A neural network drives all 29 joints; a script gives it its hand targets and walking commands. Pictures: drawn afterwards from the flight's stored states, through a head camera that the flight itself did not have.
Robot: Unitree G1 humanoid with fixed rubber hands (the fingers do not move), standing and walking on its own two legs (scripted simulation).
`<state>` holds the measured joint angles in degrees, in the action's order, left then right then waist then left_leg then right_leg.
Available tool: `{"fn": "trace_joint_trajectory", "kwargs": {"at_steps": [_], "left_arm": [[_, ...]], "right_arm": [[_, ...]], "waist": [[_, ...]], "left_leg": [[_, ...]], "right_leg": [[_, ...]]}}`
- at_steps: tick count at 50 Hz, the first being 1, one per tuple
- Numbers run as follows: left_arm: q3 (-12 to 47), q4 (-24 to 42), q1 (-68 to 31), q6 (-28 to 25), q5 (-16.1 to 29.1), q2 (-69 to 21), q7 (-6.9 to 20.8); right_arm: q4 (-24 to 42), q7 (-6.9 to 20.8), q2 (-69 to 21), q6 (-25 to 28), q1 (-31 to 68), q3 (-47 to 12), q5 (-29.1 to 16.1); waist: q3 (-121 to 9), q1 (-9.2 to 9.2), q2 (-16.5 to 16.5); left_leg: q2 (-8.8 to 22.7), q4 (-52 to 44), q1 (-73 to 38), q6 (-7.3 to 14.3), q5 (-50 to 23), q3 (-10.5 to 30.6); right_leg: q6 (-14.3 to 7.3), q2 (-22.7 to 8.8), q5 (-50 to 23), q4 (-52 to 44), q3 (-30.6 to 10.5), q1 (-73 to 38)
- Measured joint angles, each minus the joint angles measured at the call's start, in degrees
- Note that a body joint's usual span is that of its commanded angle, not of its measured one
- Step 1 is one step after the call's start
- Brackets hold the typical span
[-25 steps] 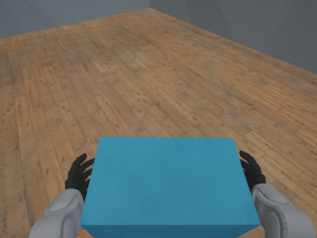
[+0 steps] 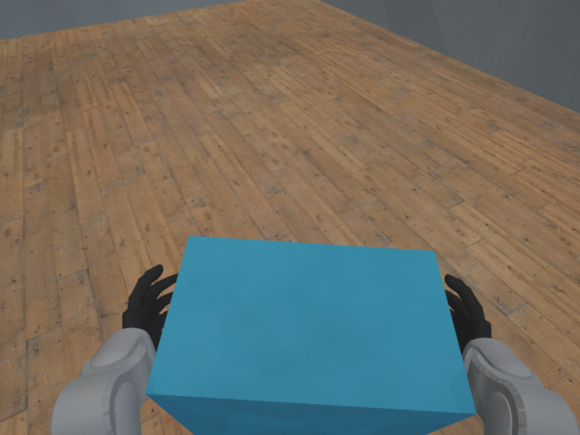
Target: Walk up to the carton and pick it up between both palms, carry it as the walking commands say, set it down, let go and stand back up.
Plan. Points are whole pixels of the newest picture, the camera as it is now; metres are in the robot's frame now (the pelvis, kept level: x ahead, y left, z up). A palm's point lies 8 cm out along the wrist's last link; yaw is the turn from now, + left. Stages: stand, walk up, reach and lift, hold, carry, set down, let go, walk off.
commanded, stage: carry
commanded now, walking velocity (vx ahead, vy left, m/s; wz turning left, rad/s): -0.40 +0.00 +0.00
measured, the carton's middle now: (301, 357) +0.24 +0.01 +0.02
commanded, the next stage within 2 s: none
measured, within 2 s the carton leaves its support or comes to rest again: neither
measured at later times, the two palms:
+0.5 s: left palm out of the picture -0.02 +0.24 +0.08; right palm out of the picture +0.00 -0.13 +0.09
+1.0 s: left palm out of the picture -0.24 +0.20 +0.12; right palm out of the picture -0.24 -0.17 +0.10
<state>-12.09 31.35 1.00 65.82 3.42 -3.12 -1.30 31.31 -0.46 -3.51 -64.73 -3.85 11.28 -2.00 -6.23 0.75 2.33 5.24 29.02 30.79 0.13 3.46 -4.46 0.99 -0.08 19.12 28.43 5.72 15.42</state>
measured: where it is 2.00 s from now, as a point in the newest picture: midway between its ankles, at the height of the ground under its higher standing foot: outside the picture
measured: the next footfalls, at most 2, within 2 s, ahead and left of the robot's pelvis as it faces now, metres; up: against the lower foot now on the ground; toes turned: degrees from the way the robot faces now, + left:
left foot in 0.36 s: -0.20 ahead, +0.15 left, +0.00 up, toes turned +7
right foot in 0.72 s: -0.34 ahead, -0.10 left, +0.00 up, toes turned -5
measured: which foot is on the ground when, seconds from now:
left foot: down 0.00-0.00, up 0.02-0.34, down 0.36-0.72, up 0.74-1.00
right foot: down 0.00-0.36, up 0.38-0.70, down 0.72-1.00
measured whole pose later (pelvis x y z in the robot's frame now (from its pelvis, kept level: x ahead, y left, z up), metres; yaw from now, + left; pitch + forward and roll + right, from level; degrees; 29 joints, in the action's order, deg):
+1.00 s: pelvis -0.47 +0.02 +0.02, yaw +0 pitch +4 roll +4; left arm -13.2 34.2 4.3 65.2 1.0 -5.5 0.0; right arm 29.8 -1.2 -0.6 -66.4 -1.6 9.3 -4.1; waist -5.7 -2.0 -1.8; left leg 0.1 49.1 21.4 -2.2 26.5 -2.6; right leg -0.2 -5.9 4.8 24.6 2.8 23.8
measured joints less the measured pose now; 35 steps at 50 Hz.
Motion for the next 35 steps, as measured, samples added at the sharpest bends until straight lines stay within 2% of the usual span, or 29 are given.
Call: {"fn": "trace_joint_trajectory", "kwargs": {"at_steps": [1,2,4,6,8,10,13,17,18,19,20,22,25,27,30,33,35], "left_arm": [[0.09,-0.72,0.34,-0.43,-0.37,-0.82,-0.01],[0.23,-1.35,0.95,-0.58,-0.84,-1.61,-0.03],[0.26,-1.34,2.73,-0.67,-1.64,-3.12,-0.09],[-0.15,0.28,4.36,-0.97,-1.93,-3.97,0.02],[-0.58,1.99,5.00,-1.12,-1.76,-3.82,0.59],[-0.71,2.71,4.83,-1.01,-1.97,-3.16,0.90],[-0.67,2.64,3.62,-0.35,-2.35,-2.52,0.93],[-0.33,2.16,1.97,0.47,-2.92,-1.87,0.81],[-0.13,2.06,1.41,0.61,-3.03,-1.55,0.76],[-0.20,1.38,1.16,0.82,-2.78,-0.43,0.72],[-0.35,0.75,1.58,1.13,-2.26,0.49,0.69],[-0.65,0.09,2.46,1.45,-1.13,1.03,0.65],[-0.67,-0.45,2.30,0.76,-0.21,-0.09,0.61],[-0.40,-0.48,1.80,0.10,-0.11,-0.71,0.57],[0.07,-0.09,0.99,-0.51,-0.04,-0.62,0.49],[0.18,0.40,0.60,-0.45,0.11,-0.01,0.44],[-0.04,0.92,0.59,-0.22,0.26,0.07,0.48]], "right_arm": [[-0.45,0.00,0.93,-0.21,-0.08,-0.16,-0.15],[-0.95,0.01,1.63,-0.49,-0.57,-0.26,-0.35],[-1.63,-0.01,2.28,-0.93,-1.45,-0.15,-1.15],[-1.56,-0.03,2.31,-1.00,-1.40,-0.19,-1.98],[-1.37,-0.08,2.31,-0.88,-0.54,-0.67,-2.35],[-1.53,-0.18,2.60,-1.01,0.58,-1.38,-2.18],[-2.03,-0.42,3.19,-1.53,2.07,-1.80,-2.02],[-2.83,-0.50,3.32,-2.03,3.62,-1.38,-2.04],[-2.89,-0.49,3.21,-2.03,3.94,-1.13,-2.07],[-3.95,-0.54,2.01,-1.45,3.86,-1.08,-1.68],[-4.67,-0.62,0.71,-1.27,3.28,-1.08,-1.05],[-4.22,-0.78,-1.40,-1.21,1.22,-0.63,-0.23],[-1.81,-0.67,-2.32,-0.51,-1.50,0.52,-0.22],[-0.73,-0.43,-1.98,0.00,-1.99,0.99,-0.44],[0.25,-0.19,-1.36,0.42,-1.63,1.11,-0.57],[0.60,-0.14,-1.08,0.39,-1.09,0.68,-0.32],[1.02,-0.18,-0.85,0.16,-0.96,0.24,-0.16]], "waist": [[0.38,0.20,0.86],[0.62,0.10,0.59],[1.12,-0.88,-0.91],[1.44,-2.02,-2.07],[1.39,-2.91,-2.81],[0.80,-3.32,-3.17],[-0.13,-2.94,-3.71],[-0.46,-1.67,-4.48],[-0.32,-1.49,-4.18],[0.10,-1.41,-5.60],[0.34,-1.32,-6.05],[1.10,-0.78,-4.98],[2.28,0.05,-3.46],[2.72,0.20,-2.82],[2.53,-0.03,-1.95],[1.66,-0.18,-0.98],[0.98,-0.14,-0.68]], "left_leg": [[0.52,2.45,1.39,-1.05,3.70,0.28],[0.07,8.64,3.17,-2.10,10.82,0.37],[-2.24,25.25,6.22,-3.08,19.71,0.99],[-4.44,37.47,6.61,-3.14,21.08,2.05],[-5.56,40.91,4.14,-3.19,20.95,2.70],[-5.53,36.49,-0.13,-3.13,21.96,2.64],[-5.29,24.02,-7.26,-2.71,23.38,2.13],[-4.66,2.36,-17.32,-2.03,18.13,-0.61],[-4.14,-1.86,-19.06,-1.97,16.68,-1.00],[-4.90,-1.81,-18.13,-1.45,15.75,-1.30],[-4.93,-0.48,-16.71,-0.81,15.23,-1.08],[-3.28,1.22,-14.73,-0.06,14.24,-0.04],[-1.35,1.93,-12.38,0.06,12.04,1.54],[-0.79,2.15,-10.60,0.13,10.48,2.03],[-0.43,1.75,-7.74,0.28,7.77,2.02],[-0.18,0.59,-4.83,0.21,4.57,1.09],[-0.18,0.33,-2.54,-0.09,2.54,0.12]], "right_leg": [[-0.63,0.48,-1.85,0.73,-0.22,1.39],[-1.22,0.10,-2.36,2.21,-0.78,2.79],[-1.71,-1.73,-3.03,3.23,-1.85,4.03],[-1.59,-3.36,-4.68,2.53,-2.74,4.68],[-1.26,-4.56,-6.84,1.47,-3.19,5.54],[-1.21,-5.28,-9.12,0.09,-3.23,6.61],[-0.85,-6.07,-12.83,-2.30,-2.79,8.43],[0.14,-6.51,-17.56,-3.94,-2.16,11.78],[0.47,-6.37,-18.26,-3.17,-1.66,13.15],[1.00,-7.02,-15.97,-1.18,-2.34,14.76],[1.65,-6.67,-8.85,3.61,-2.43,16.46],[1.98,-3.47,1.75,19.42,-3.05,19.98],[1.51,0.62,3.22,37.73,-3.48,21.48],[1.48,1.84,3.15,40.32,-3.32,19.32],[1.19,1.97,5.03,31.87,-2.39,13.02],[0.60,1.30,6.75,17.19,-1.32,5.91],[0.37,0.33,3.32,4.76,-0.54,0.88]]}}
